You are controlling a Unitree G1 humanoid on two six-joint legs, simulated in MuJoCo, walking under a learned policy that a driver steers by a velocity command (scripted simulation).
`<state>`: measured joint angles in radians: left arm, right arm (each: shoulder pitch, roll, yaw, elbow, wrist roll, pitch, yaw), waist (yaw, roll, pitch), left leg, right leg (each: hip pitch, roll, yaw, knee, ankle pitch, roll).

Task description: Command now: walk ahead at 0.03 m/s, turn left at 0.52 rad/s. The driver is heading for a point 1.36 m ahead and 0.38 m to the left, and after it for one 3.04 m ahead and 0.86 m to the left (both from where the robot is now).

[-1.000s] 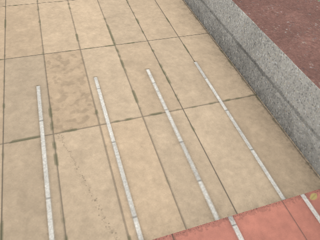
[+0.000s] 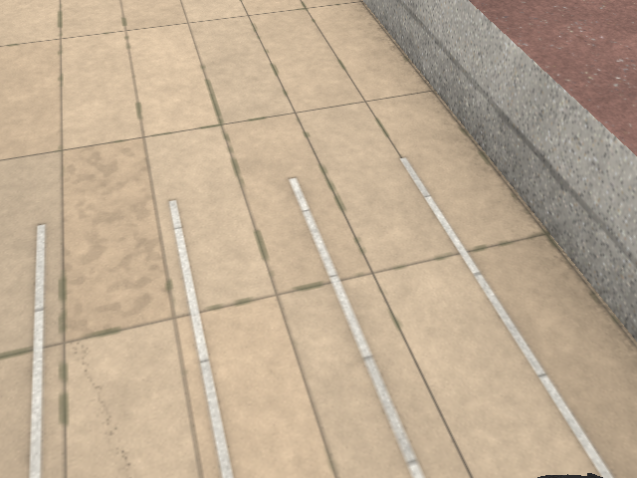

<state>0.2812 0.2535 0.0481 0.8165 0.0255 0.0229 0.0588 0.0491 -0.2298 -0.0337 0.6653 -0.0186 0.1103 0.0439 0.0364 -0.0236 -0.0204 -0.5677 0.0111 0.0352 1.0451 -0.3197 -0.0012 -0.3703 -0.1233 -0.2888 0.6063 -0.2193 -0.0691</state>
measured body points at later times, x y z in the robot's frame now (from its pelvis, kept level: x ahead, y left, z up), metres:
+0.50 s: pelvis +0.03 +0.01 +0.01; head +0.04 +0.03 +0.46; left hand +0.17 +0.28 -0.08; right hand +0.20 -0.24 -0.09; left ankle +0.01 +0.12 -0.73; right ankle +0.12 -0.08 -0.68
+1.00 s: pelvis +0.07 -0.02 +0.01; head +0.09 -0.04 +0.46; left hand +0.01 +0.22 -0.10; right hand +0.32 -0.15 -0.12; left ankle +0.02 +0.12 -0.69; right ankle +0.09 -0.08 -0.73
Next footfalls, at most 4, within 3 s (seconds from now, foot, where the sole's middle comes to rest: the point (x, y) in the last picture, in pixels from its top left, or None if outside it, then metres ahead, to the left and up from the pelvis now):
0.08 left None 0.05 0.12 -0.76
0.58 right None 0.13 -0.06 -0.76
1.06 left None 0.06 0.11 -0.76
2.30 left None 0.15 0.19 -0.76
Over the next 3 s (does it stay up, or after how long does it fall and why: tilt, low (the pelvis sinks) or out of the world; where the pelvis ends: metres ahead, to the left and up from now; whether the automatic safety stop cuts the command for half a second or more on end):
stays up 0.52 0.34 -0.16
